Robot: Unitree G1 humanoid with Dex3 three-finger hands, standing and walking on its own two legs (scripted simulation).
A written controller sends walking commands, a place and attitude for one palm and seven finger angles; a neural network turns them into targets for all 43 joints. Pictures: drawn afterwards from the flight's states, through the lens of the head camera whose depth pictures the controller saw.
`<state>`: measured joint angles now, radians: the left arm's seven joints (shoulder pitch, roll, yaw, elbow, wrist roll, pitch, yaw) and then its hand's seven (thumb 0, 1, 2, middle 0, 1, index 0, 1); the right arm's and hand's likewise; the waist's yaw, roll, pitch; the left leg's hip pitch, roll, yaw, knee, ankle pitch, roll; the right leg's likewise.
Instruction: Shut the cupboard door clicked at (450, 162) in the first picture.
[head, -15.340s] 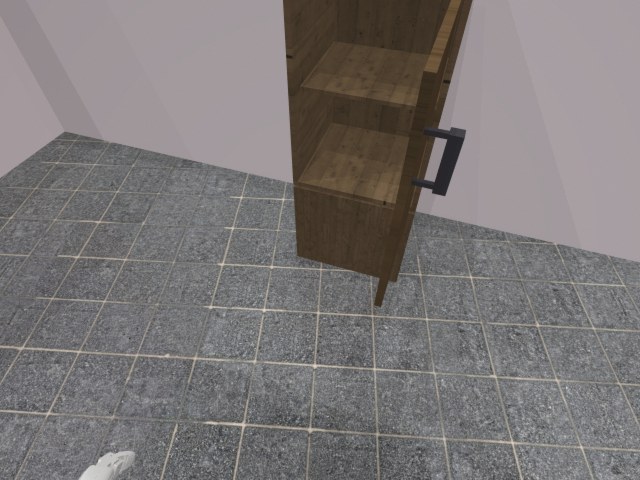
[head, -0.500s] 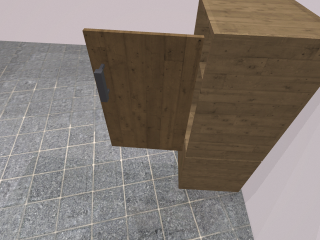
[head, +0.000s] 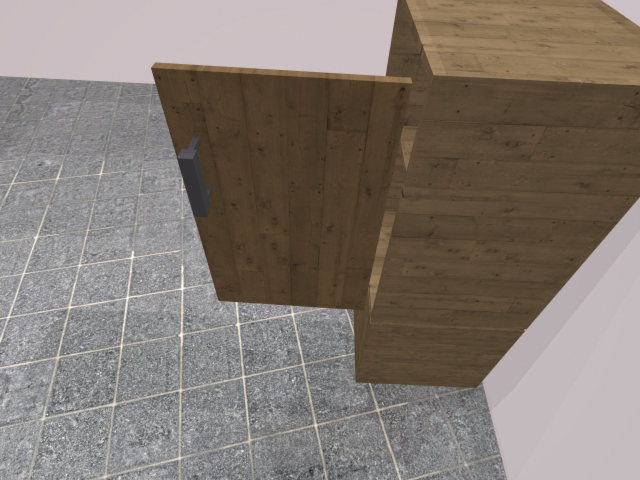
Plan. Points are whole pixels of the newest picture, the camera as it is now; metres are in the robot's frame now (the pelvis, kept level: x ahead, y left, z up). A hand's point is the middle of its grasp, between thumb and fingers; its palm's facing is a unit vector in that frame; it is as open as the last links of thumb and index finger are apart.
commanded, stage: shuffle to correct the standing spot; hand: left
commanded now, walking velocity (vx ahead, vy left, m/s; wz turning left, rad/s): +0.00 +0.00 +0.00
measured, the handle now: (198, 177) +0.55 +0.25 +0.06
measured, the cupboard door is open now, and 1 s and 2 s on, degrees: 89 89 89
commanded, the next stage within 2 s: come to a stop and stand still in 0.54 s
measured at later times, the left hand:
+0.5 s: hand out of the picture +0.01 +0.20 -0.20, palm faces +0.06 -0.99 -0.13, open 7.4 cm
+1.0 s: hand (198, 399) +0.27 +0.22 -0.18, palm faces +0.05 -0.97 -0.23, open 7.4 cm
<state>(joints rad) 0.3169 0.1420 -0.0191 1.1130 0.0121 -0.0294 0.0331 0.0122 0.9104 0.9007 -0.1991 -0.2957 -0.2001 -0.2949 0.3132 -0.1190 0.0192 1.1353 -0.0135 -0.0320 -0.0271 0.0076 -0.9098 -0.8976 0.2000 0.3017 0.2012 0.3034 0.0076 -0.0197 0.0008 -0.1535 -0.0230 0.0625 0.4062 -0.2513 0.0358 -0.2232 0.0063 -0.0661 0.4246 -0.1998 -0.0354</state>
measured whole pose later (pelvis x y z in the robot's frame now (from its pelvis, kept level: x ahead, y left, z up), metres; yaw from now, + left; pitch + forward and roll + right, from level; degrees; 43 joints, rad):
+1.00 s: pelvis +0.17 +0.03 -0.01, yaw +4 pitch -1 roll +2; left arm 0.10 0.17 0.02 0.96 0.02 -0.02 0.05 0.00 0.91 0.90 -0.20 -0.30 -0.20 -0.29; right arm 0.31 -0.14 -0.04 1.07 0.00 0.02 -0.04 0.01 -0.91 -0.90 0.20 0.30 0.20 0.30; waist -0.04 -0.03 0.13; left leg -0.37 -0.04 -0.02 1.16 -0.53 0.00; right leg -0.37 0.01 -0.13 0.56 -0.18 -0.11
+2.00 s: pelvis +0.09 +0.07 -0.01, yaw +2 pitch -1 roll +2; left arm 0.25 0.16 0.01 1.01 0.02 0.01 0.02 0.01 0.93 0.90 -0.20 -0.30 -0.20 -0.30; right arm 0.36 -0.17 -0.02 1.03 -0.03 0.01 -0.01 0.01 -0.91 -0.90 0.20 0.30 0.20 0.30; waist -0.04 0.03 0.04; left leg -0.26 -0.03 0.06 0.52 -0.26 0.02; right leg -0.36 0.03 0.03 0.56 -0.21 -0.05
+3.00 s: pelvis +0.15 +0.06 -0.04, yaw +5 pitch +7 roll +2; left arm 0.37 0.15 0.09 0.15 -0.23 -0.52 -0.24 0.01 0.91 0.90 -0.31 -0.42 -0.31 -0.42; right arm 0.19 -0.25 -0.05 0.63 -0.01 -0.28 0.01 0.01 -0.90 -0.90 0.20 0.30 0.20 0.30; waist -0.03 -0.04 -0.11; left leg -0.49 -0.04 0.02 0.80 -0.44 0.01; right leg -0.58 0.02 -0.02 0.85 -0.40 -0.05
